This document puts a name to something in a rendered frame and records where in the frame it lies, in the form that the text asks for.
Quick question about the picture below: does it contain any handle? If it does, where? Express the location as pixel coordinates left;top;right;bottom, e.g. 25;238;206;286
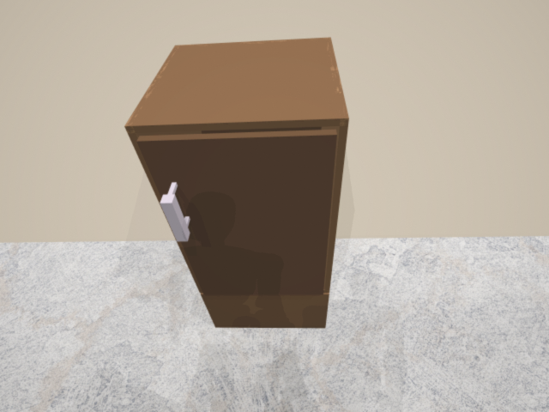
160;182;190;241

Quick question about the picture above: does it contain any cupboard door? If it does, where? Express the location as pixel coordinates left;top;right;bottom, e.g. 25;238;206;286
136;130;337;295

